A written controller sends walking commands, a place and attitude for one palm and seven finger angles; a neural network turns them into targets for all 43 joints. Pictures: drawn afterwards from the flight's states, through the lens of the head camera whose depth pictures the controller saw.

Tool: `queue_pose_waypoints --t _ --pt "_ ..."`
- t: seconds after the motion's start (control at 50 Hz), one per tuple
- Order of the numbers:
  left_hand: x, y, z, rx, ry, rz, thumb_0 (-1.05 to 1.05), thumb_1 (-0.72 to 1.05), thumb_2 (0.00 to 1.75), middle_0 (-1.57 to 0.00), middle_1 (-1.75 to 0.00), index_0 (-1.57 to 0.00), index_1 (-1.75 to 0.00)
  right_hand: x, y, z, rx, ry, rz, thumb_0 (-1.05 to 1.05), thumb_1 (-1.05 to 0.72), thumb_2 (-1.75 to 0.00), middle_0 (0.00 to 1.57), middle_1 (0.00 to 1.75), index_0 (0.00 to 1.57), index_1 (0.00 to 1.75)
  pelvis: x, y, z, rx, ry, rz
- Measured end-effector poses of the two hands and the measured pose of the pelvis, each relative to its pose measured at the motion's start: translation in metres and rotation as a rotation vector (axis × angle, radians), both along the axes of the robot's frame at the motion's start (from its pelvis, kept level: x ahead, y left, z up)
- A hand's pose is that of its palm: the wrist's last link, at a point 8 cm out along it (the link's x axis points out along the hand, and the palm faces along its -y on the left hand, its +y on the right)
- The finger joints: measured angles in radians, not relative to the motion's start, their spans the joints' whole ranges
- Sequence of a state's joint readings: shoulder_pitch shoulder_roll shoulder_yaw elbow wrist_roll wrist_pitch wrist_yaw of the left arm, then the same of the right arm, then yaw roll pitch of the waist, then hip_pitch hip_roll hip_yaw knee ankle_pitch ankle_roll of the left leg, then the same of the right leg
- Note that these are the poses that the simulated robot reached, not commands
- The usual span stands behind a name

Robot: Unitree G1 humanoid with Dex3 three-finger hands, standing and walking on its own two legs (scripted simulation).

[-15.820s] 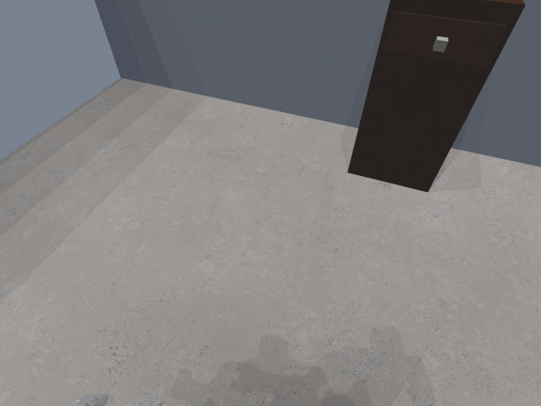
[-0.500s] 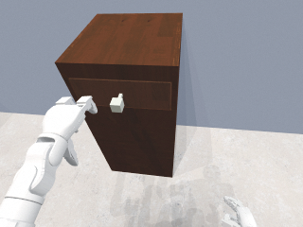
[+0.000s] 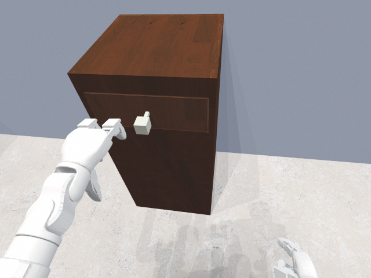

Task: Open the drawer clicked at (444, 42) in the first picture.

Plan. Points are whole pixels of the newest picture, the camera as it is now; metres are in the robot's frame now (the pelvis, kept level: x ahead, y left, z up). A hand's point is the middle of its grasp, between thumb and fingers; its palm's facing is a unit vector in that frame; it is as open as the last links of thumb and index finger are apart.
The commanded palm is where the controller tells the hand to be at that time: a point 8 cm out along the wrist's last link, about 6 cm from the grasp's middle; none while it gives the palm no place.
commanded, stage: move the hooked fingers above the handle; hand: left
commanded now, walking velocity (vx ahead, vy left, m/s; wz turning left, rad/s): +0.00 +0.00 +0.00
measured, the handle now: (144, 121) +0.54 +0.22 -0.01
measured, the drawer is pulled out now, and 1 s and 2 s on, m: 0.00 0.00 0.00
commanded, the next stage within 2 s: none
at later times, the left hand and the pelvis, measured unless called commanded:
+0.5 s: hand (121, 137) +0.40 +0.22 +0.08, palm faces -0.02 -0.03 -1.00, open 13.8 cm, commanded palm +0.39 +0.23 +0.14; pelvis +0.02 -0.01 -0.01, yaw -1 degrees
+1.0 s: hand (124, 124) +0.45 +0.23 +0.07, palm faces -0.04 -0.02 -1.00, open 13.8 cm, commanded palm +0.44 +0.23 +0.12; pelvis +0.02 -0.01 -0.01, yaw -1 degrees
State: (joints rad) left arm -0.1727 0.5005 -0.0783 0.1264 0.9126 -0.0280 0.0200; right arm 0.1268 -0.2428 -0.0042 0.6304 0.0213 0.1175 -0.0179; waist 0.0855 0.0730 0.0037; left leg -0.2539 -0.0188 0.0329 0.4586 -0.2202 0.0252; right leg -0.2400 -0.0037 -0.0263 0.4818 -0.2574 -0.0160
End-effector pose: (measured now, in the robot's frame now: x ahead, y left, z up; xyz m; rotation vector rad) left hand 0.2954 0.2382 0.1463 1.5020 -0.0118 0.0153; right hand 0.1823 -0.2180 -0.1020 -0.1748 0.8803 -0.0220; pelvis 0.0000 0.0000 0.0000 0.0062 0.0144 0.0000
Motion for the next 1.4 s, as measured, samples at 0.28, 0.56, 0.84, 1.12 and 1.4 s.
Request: queue_pose_waypoints --t 0.28,0.56,0.84,1.12,1.4 --pt "0.050 -0.009 -0.007 0.029 0.038 0.004 0.00 -0.49 0.30 -0.32 -1.20 -0.32 -1.20 -0.022 -0.027 -0.011 -0.031 0.073 -0.064 0.00 -0.91 -0.90 0.20 0.30 0.21 0.30 0.006 -0.011 -0.003 0.003 0.043 -0.002" --pt "0.091 -0.018 -0.018 0.034 0.040 -0.020 0.00 -0.49 0.30 -0.32 -1.20 -0.32 -1.20 -0.057 -0.051 -0.028 -0.061 0.206 -0.158 0.01 -0.91 -0.90 0.19 0.30 0.20 0.30 0.018 -0.012 -0.008 0.007 0.100 -0.012" --pt "0.125 -0.014 -0.023 0.037 0.056 -0.005 0.00 -0.49 0.30 -0.32 -1.20 -0.32 -1.20 -0.064 -0.050 -0.031 -0.060 0.238 -0.193 0.00 -0.91 -0.90 0.20 0.30 0.20 0.30 0.025 -0.009 -0.011 0.004 0.140 -0.017" --pt "0.149 -0.009 -0.028 0.053 0.054 -0.019 0.00 -0.49 0.30 -0.32 -1.20 -0.32 -1.20 -0.091 -0.049 -0.034 -0.088 0.304 -0.224 0.00 -0.91 -0.90 0.20 0.30 0.21 0.30 0.022 -0.002 -0.016 -0.007 0.180 -0.010" --pt "0.192 -0.015 -0.034 0.053 0.061 0.005 0.00 -0.49 0.30 -0.32 -1.20 -0.32 -1.20 -0.158 -0.046 -0.036 -0.112 0.432 -0.319 0.00 -0.91 -0.90 0.20 0.30 0.21 0.30 0.016 0.006 -0.021 -0.013 0.239 -0.031"
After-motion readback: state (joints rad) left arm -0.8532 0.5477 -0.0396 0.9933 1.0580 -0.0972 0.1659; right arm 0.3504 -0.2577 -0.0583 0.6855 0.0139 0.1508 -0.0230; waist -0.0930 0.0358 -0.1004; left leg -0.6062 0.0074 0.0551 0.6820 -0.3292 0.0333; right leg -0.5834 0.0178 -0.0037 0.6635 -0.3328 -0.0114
